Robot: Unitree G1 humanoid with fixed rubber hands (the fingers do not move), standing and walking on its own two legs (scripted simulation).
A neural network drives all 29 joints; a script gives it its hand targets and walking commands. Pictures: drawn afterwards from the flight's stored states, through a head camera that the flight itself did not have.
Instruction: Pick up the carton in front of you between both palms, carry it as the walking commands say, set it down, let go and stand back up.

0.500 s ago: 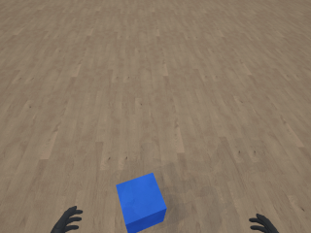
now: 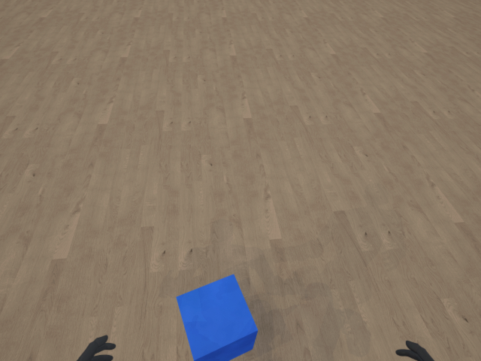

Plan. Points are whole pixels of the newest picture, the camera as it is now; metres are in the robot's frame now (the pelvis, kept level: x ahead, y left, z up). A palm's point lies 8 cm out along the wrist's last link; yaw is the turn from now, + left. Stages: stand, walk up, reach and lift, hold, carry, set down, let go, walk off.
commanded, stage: stand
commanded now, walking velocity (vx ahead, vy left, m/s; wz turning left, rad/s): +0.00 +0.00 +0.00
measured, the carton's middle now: (216, 324) +0.37 +0.09 -0.64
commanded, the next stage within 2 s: none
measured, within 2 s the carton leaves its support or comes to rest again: neither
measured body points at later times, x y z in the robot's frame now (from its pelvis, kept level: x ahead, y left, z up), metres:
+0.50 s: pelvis -0.02 +0.00 +0.01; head -0.02 +0.02 +0.46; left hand +0.08 +0.30 -0.12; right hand +0.09 -0.31 -0.09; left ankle -0.01 +0.10 -0.73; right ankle -0.07 -0.15 -0.73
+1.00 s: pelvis -0.03 -0.01 +0.01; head -0.03 +0.01 +0.46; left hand +0.06 +0.31 -0.12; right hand +0.07 -0.32 -0.10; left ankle -0.01 +0.10 -0.73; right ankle -0.07 -0.15 -0.73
